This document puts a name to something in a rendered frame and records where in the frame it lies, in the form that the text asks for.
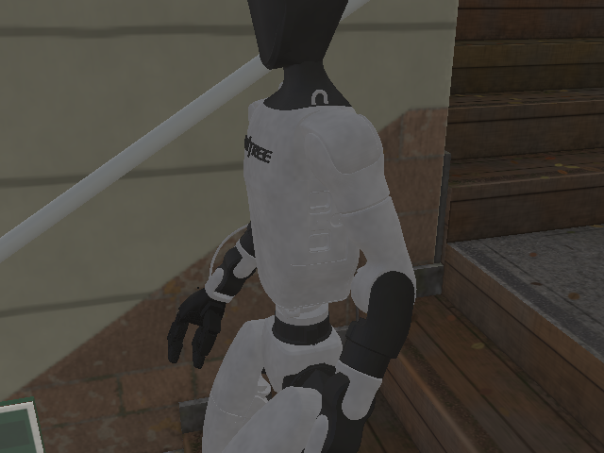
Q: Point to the left robot upper arm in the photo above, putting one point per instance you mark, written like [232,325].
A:
[345,153]

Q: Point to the robot torso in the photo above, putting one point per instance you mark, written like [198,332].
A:
[304,257]

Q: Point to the robot head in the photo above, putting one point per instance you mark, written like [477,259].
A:
[295,35]

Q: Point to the left robot forearm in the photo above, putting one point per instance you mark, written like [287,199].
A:
[348,397]

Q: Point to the right robot forearm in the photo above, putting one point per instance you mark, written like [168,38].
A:
[238,265]

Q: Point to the robot right hand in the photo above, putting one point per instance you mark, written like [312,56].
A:
[198,309]

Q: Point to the right robot upper arm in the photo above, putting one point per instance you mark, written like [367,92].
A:
[252,107]

